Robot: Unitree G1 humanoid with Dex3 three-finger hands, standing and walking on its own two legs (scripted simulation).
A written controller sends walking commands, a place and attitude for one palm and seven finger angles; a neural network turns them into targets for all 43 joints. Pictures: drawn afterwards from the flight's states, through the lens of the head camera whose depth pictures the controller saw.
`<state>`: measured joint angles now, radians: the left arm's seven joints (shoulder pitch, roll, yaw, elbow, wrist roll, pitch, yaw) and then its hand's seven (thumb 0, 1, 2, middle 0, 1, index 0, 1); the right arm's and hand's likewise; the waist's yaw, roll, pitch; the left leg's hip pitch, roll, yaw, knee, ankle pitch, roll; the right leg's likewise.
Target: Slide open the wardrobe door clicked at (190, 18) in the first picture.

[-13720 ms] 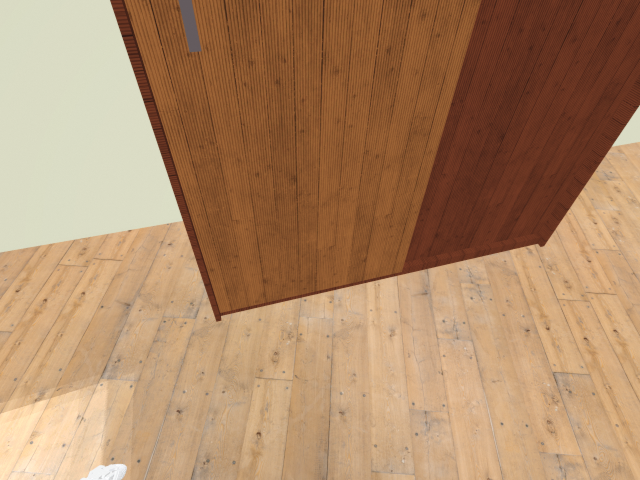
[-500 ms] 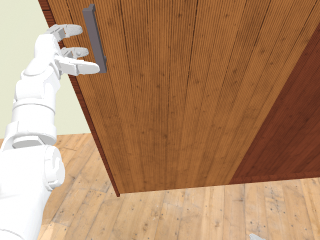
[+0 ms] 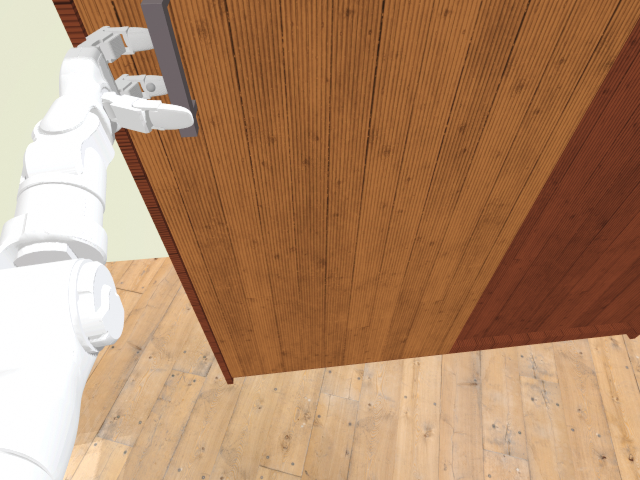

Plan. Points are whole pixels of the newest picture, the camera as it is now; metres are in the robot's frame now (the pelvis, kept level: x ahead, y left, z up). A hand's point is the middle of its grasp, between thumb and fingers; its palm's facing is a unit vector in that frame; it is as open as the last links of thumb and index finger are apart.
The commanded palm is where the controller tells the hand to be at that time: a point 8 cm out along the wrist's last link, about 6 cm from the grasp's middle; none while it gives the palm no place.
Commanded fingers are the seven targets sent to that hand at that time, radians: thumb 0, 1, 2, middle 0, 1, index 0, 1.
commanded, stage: slide the fingers in behind the handle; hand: left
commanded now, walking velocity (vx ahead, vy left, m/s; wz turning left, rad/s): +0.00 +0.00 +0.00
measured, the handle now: (176, 66) +0.52 +0.17 +0.27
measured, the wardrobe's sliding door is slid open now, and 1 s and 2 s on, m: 0.00 0.00 0.00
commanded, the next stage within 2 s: grip the handle and tug to test in 1.68 s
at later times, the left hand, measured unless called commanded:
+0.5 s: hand (160, 96) +0.46 +0.17 +0.26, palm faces +0.08 -1.00 +0.01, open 14.0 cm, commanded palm +0.44 +0.22 +0.26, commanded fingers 0.00 -0.50 0.30 -0.30 -1.20 -0.30 -1.20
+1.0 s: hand (179, 90) +0.47 +0.15 +0.27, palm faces +0.08 -1.00 +0.02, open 14.0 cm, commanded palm +0.44 +0.20 +0.26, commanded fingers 0.00 -0.50 0.30 -0.30 -1.20 -0.30 -1.20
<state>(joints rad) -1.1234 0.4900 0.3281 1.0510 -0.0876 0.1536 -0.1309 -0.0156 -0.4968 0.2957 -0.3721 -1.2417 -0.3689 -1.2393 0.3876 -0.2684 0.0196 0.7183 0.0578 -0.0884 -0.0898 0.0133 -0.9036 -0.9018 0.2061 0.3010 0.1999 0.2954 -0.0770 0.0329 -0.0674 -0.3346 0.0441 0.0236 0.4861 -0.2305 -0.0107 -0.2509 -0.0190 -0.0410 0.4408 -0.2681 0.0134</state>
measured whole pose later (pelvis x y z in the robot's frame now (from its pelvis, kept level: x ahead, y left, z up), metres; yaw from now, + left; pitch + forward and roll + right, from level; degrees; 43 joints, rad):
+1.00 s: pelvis +0.01 +0.00 +0.00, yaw +0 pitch +3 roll +0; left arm -0.99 0.35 0.27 0.77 -0.14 0.27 -0.05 -0.02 -0.50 0.30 -0.30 -1.20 -0.30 -1.20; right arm 0.33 -0.26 0.02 0.71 0.07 -0.05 -0.09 0.02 -0.90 -0.90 0.21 0.30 0.20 0.30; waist -0.04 0.04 -0.07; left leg -0.27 0.04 0.03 0.46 -0.24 -0.01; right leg -0.19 -0.02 -0.04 0.42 -0.28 0.01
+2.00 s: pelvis +0.00 +0.00 +0.00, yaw +0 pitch +2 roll -1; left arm -1.00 0.32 0.24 0.76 -0.13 0.29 -0.01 -0.02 -0.32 0.37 -0.32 -1.23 -0.32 -1.22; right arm 0.30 -0.25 0.02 0.71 0.06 -0.06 -0.09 0.01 -0.90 -0.90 0.21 0.30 0.20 0.30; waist -0.03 0.03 -0.06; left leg -0.26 0.04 0.02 0.46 -0.23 -0.01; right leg -0.18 -0.02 -0.04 0.41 -0.27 0.01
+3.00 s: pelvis +0.02 +0.00 +0.00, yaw -1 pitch +3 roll +0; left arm -0.94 0.31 0.27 0.66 -0.13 0.31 0.02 0.01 0.78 0.81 -0.39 -1.40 -0.39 -1.40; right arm 0.28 -0.24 0.02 0.68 0.06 -0.04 -0.08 0.01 -0.90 -0.90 0.21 0.30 0.20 0.30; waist -0.04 0.04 -0.07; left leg -0.24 0.04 0.04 0.44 -0.24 -0.02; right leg -0.17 -0.02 -0.03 0.41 -0.28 0.01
